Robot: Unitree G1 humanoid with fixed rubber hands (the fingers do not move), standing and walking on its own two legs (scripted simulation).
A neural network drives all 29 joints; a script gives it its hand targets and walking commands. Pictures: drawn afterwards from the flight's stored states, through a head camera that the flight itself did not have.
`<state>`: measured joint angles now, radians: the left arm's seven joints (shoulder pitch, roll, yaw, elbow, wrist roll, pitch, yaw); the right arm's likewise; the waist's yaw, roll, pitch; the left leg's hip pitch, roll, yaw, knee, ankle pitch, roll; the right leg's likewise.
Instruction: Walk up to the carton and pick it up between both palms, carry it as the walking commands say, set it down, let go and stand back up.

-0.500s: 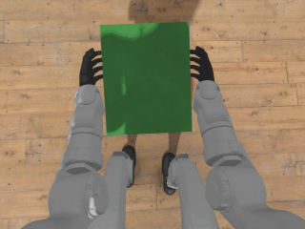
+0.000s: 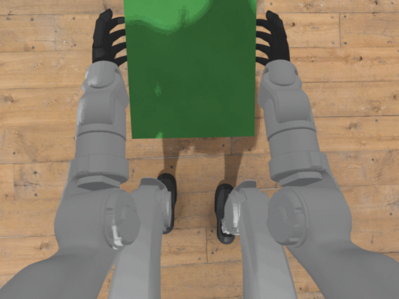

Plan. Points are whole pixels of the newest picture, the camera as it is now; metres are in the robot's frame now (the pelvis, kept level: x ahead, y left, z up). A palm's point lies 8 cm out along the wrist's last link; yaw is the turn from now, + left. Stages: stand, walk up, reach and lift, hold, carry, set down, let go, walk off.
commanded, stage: set down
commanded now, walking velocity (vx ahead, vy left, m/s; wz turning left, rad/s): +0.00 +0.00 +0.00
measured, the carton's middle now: (192, 71) +0.53 +0.02 -0.20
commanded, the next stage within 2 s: none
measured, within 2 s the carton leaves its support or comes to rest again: rests again in 1.68 s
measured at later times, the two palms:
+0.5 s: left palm (126, 65) +0.54 +0.17 -0.22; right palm (258, 67) +0.54 -0.12 -0.21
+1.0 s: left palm (133, 68) +0.56 +0.17 -0.29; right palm (248, 71) +0.56 -0.12 -0.29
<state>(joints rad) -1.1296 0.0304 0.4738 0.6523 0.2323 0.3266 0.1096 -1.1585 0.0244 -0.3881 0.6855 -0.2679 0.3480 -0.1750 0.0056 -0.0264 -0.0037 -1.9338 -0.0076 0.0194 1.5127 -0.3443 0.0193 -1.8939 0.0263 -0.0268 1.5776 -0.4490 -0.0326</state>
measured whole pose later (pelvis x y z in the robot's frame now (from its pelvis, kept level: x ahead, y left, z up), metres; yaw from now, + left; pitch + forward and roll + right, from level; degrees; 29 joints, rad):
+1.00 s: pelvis -0.01 +0.00 -0.10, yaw +0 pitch +37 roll +0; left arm -1.60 0.23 0.38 0.75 0.10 0.37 0.17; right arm -1.59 -0.14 -0.38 0.74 -0.14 0.38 -0.20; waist 0.01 -0.04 0.53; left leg -2.13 -0.01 0.03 1.91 -0.42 0.03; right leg -2.08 0.03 -0.03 1.98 -0.55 -0.03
